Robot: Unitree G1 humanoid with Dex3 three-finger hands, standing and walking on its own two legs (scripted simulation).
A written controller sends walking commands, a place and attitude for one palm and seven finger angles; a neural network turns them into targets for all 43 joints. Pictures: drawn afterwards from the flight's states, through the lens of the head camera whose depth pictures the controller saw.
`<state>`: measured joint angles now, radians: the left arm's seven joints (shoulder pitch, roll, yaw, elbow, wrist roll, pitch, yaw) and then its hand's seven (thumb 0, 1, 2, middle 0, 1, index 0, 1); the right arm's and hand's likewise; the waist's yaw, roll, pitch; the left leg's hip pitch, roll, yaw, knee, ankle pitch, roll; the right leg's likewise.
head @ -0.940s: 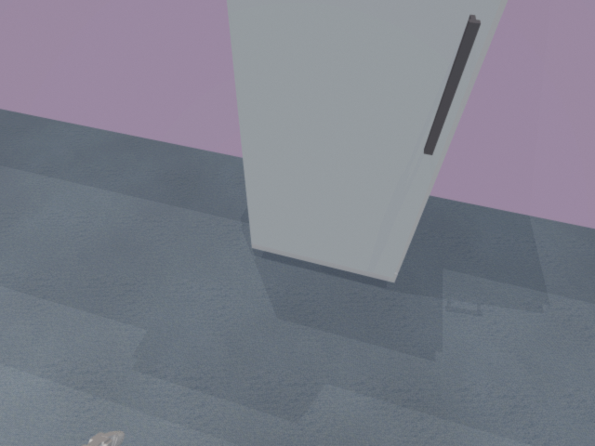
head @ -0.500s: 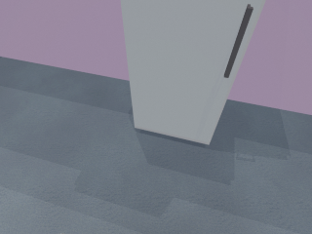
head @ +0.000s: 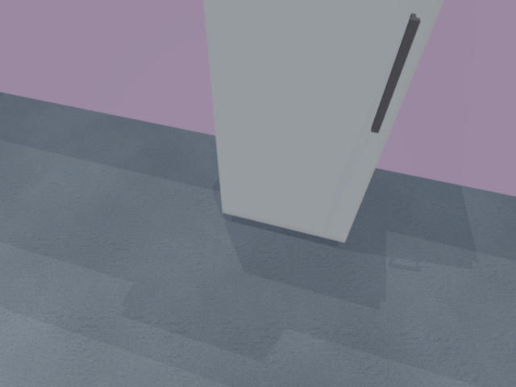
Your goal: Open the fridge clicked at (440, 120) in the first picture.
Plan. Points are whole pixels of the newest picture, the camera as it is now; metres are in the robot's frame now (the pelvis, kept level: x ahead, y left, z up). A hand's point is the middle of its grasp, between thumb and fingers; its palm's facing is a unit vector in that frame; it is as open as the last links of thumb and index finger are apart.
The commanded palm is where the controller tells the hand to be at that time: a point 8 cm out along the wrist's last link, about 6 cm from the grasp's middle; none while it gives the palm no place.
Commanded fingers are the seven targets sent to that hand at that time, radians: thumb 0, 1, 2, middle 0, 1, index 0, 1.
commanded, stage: look at it before walking up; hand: right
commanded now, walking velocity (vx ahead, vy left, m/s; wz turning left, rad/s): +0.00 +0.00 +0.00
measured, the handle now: (392, 78) +0.86 -0.31 +0.09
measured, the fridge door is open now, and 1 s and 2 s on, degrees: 0 0 0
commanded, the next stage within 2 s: turn to face it in 0.50 s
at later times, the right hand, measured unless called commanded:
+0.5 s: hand out of the picture +0.08 -0.24 -0.16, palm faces -0.03 +0.94 -0.33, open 7.4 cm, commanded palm none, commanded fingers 0.00 -0.90 -0.90 0.20 0.30 0.20 0.30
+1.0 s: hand out of the picture +0.05 -0.22 -0.18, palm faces +0.06 +0.96 -0.27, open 7.4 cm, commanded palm none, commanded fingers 0.00 -0.90 -0.90 0.20 0.30 0.20 0.30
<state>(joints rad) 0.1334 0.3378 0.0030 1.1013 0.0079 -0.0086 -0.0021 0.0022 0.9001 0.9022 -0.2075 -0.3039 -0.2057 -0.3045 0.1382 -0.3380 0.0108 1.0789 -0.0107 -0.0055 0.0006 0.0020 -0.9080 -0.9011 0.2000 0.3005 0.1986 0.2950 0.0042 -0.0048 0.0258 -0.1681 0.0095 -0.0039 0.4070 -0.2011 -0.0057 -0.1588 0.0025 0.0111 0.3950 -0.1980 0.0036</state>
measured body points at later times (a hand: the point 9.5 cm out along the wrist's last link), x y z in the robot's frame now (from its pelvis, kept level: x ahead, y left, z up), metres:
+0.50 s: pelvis +0.01 +0.00 +0.00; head +0.01 +0.00 +0.45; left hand +0.09 +0.30 -0.13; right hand +0.08 -0.29 -0.13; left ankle +0.01 +0.12 -0.74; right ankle +0.01 -0.12 -0.74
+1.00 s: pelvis +0.00 +0.00 -0.01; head +0.02 -0.01 +0.44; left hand +0.08 +0.25 -0.16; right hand +0.05 -0.27 -0.16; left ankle +0.01 +0.12 -0.74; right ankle +0.01 -0.12 -0.74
